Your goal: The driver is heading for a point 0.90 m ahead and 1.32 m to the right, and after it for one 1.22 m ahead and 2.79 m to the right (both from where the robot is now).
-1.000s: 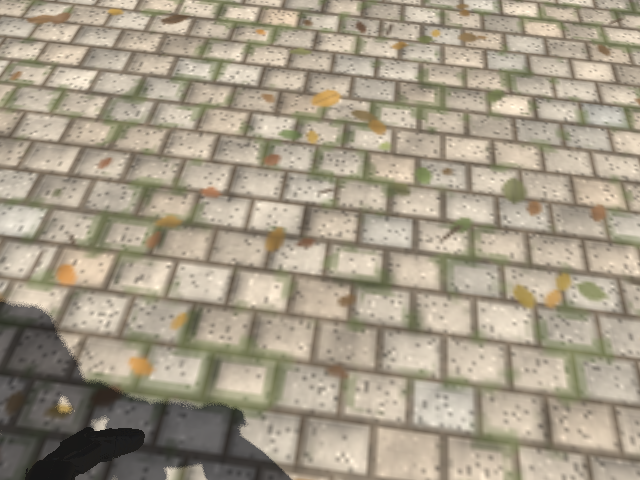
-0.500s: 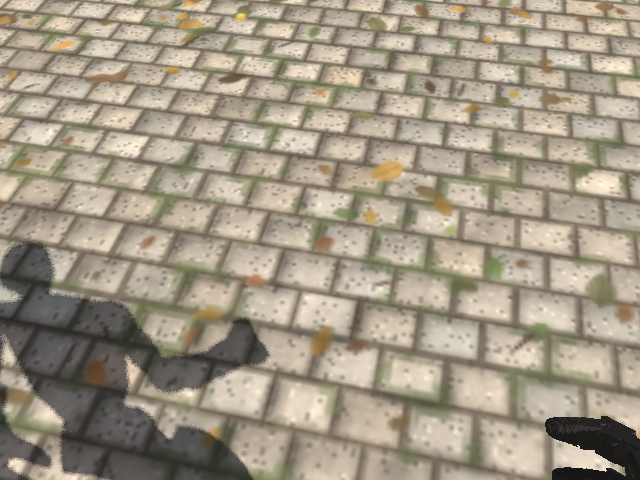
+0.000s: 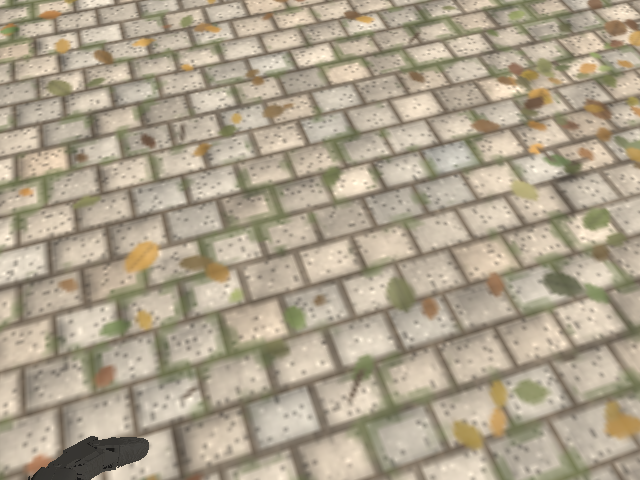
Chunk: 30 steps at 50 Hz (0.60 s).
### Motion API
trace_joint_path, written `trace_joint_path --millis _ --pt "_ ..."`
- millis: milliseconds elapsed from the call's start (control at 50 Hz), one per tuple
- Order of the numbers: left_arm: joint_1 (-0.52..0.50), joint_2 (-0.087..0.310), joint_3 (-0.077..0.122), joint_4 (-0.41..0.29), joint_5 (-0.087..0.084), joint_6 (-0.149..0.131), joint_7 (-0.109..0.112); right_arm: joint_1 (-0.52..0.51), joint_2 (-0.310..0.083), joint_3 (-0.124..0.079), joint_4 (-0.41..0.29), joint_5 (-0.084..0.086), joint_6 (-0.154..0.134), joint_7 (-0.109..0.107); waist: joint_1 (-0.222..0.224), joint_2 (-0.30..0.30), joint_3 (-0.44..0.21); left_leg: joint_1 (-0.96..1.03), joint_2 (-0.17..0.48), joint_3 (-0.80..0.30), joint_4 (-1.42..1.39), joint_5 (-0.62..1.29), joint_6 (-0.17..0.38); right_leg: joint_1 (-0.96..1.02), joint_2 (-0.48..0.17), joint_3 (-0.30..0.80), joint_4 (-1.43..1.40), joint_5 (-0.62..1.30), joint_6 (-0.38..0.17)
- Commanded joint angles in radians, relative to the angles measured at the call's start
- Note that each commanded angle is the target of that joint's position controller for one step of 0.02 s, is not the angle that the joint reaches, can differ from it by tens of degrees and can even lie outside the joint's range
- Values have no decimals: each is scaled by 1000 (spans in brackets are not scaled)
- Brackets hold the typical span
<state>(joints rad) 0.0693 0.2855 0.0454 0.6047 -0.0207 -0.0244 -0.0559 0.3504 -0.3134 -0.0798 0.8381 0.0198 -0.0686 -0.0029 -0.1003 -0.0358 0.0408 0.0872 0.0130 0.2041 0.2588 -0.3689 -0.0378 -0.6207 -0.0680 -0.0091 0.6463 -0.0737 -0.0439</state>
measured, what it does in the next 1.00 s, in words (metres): walks ahead, turning right: right foot, then left foot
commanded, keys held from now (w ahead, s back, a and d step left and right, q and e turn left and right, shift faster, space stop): w+e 0.86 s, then w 0.14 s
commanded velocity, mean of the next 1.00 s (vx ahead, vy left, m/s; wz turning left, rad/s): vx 0.50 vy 0.00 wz -0.57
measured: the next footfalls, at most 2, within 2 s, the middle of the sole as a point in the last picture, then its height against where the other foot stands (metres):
right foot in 0.04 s outside the picture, level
left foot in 0.54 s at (292, 451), level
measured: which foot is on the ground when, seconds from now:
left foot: down 0.00-0.04, up 0.06-0.52, down 0.54-1.00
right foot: up 0.00-0.02, down 0.04-0.54, up 0.56-1.00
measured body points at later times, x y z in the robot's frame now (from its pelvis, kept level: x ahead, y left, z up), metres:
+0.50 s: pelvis +0.29 -0.03 +0.01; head +0.31 -0.05 +0.45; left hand +0.41 +0.25 -0.10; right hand +0.45 -0.32 -0.07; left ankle +0.48 +0.06 -0.71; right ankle +0.16 -0.11 -0.73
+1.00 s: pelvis +0.53 -0.12 +0.00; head +0.56 -0.15 +0.45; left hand +0.85 -0.07 -0.07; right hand +0.37 -0.37 -0.12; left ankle +0.47 +0.06 -0.73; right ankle +0.59 -0.32 -0.70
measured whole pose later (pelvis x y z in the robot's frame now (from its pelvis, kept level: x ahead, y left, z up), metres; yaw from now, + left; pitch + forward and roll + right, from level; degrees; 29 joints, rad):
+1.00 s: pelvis +0.53 -0.12 +0.00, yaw -34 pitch +2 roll +2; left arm 0.07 0.27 0.05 0.59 -0.02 -0.02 -0.05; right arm 0.35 -0.31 -0.07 0.86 0.02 -0.07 0.01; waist -0.11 -0.03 0.05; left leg 0.10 0.02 0.21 0.24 -0.35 -0.03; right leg -0.60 -0.06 0.01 0.63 -0.08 -0.04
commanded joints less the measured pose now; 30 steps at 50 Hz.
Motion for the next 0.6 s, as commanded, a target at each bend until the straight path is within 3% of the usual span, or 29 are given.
trace_joint_path --millis 20,40,60,80,100,120,140,160,180,200,240,300,360,400,460,500,520,540,560,580,600 --pt "60 125 51 -72 5 -4 -4 -53 -213 -51 -63 13 7 -11 125 122 -66 -25 250 -36 202 984 132 205 93 -88 -35 -105 -68" --pt "225 175 82 -28 1 1 7 -53 -198 -43 -67 12 12 -16 212 99 -151 -118 216 -5 414 996 101 447 134 -91 -83 -56 -106" --pt "379 260 112 3 -6 14 29 -21 -141 -19 -87 -21 7 -18 261 -37 -249 -379 169 0 738 613 56 758 -7 141 -91 -36 -170" --pt "324 348 113 -19 -9 1 28 62 -21 24 -148 -47 -20 -2 133 -256 -366 -777 -39 -138 1051 -233 8 1018 -242 738 -231 -276 -356" --pt "352 251 89 -38 -5 -12 23 -59 -125 5 -150 -9 -50 11 225 -117 -407 -872 -9 -307 1125 -210 26 1022 -257 814 -335 -368 -338" --pt "319 210 75 -24 3 -25 22 -137 -151 -2 -179 20 -64 16 220 -84 -254 -932 27 -293 1092 -109 44 911 -228 672 -350 -291 -295" --pt "262 191 68 -26 2 -31 23 -147 -134 4 -174 5 -71 8 176 3 -174 -889 67 -290 1011 -25 47 764 -184 562 -349 -180 -267" --pt "201 169 61 -36 8 -32 26 -142 -135 0 -166 -19 -70 1 134 18 -126 -822 92 -290 930 23 38 638 -149 480 -357 -60 -249" --pt "164 150 53 -50 21 -33 29 -122 -138 -4 -161 -26 -60 2 99 -3 -113 -755 109 -298 898 54 32 554 -124 434 -379 19 -245" --pt "148 146 52 -52 24 -35 32 -112 -132 -4 -159 -30 -49 2 84 -15 -107 -722 109 -294 867 67 19 504 -114 417 -398 65 -253" --pt "157 151 53 -35 16 -41 42 -117 -105 2 -157 -38 -31 0 76 -8 -87 -702 99 -273 794 105 -12 427 -94 355 -417 146 -261" --pt "198 173 60 -6 10 -38 60 -229 -68 16 -188 -41 -26 0 109 -11 -46 -707 70 -265 590 291 -39 377 -46 290 -421 130 -228" --pt "243 181 63 21 2 -29 70 -344 -46 28 -213 -31 -35 13 155 -30 -30 -623 20 -259 378 450 -39 347 -13 275 -407 28 -184" --pt "279 187 66 42 -4 -26 71 -392 -57 26 -228 -19 -42 21 172 -37 -23 -589 1 -270 314 475 -31 365 -31 318 -387 -17 -175" --pt "298 173 65 59 -7 -17 75 -395 -94 11 -235 -14 -52 31 161 -58 -27 -565 -7 -302 242 394 -4 458 -63 407 -302 -44 -158" --pt "283 169 66 60 -4 -9 76 -331 -112 -2 -222 -11 -60 29 123 -92 -39 -477 -13 -288 215 307 29 480 -65 445 -237 -6 -139" --pt "275 143 57 57 -1 -8 74 -245 -130 -15 -201 -16 -63 23 78 -87 -80 -346 -9 -273 175 310 57 462 -25 426 -158 34 -112" --pt "273 87 36 43 8 -11 70 -116 -171 -29 -189 -34 -68 14 18 -26 -202 -110 114 -375 199 282 116 376 30 364 68 -20 -77" --pt "393 25 16 20 -11 -18 70 5 -257 -52 -165 -49 -56 10 38 238 -359 258 347 -774 150 86 273 41 176 209 410 -352 5" --pt "410 94 21 20 -21 -23 73 22 -201 -43 -152 -21 -47 19 37 324 -351 276 420 -1016 60 -163 305 -131 126 197 586 -520 23" --pt "324 170 43 25 -21 -18 73 -27 -128 -23 -166 -15 -42 15 16 209 -210 156 378 -891 33 -214 261 -179 78 202 649 -433 32"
